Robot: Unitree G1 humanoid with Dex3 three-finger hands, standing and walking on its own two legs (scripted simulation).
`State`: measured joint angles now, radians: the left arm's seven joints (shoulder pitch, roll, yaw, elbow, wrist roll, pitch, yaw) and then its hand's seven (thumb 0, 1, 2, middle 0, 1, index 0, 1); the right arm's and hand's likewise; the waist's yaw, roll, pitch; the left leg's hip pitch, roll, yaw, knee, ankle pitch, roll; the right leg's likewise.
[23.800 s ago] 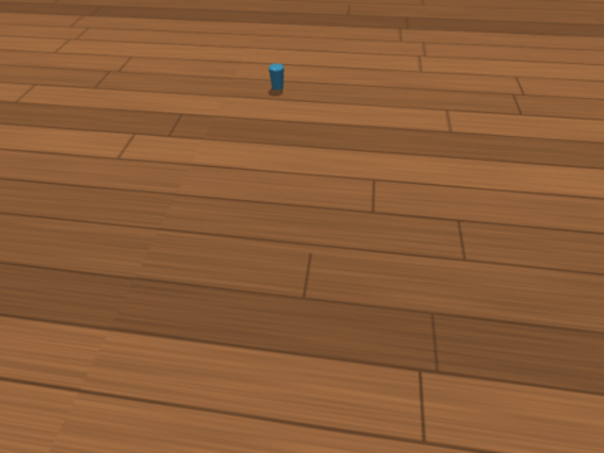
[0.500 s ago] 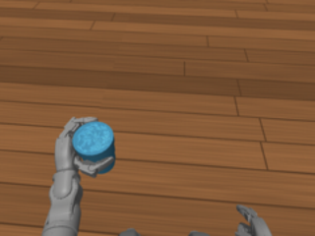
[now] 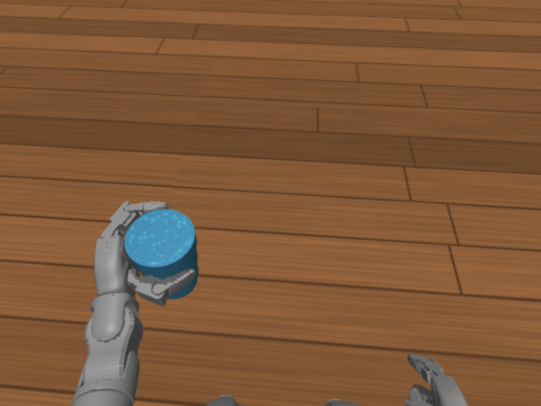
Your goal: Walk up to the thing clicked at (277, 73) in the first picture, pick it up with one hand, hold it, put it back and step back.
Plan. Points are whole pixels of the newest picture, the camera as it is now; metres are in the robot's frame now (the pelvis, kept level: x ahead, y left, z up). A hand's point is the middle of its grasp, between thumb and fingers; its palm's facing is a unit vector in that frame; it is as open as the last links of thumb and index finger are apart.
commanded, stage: crouch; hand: left
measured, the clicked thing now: (169, 259) +0.33 +0.17 +0.02
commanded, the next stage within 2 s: lower in 1.76 s
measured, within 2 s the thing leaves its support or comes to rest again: neither
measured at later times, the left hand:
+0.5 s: hand (176, 290) +0.34 +0.19 -0.13, palm faces +0.21 -0.98 +0.00, open 11.8 cm
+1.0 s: hand (189, 327) +0.34 +0.21 -0.37, palm faces +0.26 -0.97 -0.02, open 11.8 cm
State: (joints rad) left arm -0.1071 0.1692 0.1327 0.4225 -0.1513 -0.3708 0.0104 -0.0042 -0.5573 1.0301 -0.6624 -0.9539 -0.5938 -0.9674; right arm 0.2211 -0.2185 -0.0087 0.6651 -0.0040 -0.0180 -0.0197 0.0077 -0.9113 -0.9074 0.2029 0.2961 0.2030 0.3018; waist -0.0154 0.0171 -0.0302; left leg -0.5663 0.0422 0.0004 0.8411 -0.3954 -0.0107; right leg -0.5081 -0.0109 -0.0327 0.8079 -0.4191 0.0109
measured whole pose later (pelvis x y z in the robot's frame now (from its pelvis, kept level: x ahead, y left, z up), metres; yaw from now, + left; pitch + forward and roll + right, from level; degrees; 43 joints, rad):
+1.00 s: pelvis -0.09 +0.00 -0.32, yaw -5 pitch +33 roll -5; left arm -0.55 0.34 0.45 1.04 -0.12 -0.82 -0.07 0.00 -0.57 1.04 -0.66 -0.96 -0.60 -0.97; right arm 0.06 -0.26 0.02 0.72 -0.11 -0.01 0.09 0.00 -0.92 -0.91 0.20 0.30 0.20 0.30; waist -0.08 -0.03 -0.14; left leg -2.04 0.06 -0.10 2.11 -0.65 -0.02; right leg -1.96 0.01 -0.07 2.09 -0.70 0.00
